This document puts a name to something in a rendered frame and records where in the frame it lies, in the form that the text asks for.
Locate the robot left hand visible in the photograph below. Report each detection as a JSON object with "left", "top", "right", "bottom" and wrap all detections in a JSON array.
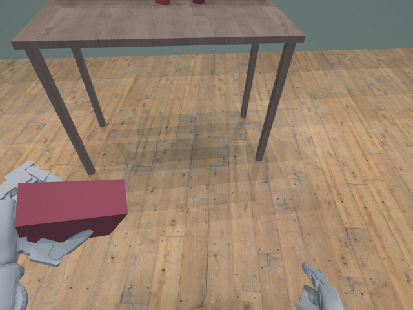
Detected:
[{"left": 0, "top": 161, "right": 93, "bottom": 267}]

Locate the robot right hand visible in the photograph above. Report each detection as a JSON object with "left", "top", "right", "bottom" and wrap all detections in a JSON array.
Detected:
[{"left": 296, "top": 262, "right": 345, "bottom": 310}]

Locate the sponge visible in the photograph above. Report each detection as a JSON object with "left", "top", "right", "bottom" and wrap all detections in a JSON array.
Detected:
[{"left": 15, "top": 179, "right": 128, "bottom": 243}]

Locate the table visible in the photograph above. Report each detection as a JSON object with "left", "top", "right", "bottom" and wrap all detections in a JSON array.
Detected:
[{"left": 11, "top": 0, "right": 306, "bottom": 175}]

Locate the left robot forearm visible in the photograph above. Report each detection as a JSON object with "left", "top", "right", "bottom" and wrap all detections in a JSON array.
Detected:
[{"left": 0, "top": 263, "right": 28, "bottom": 310}]

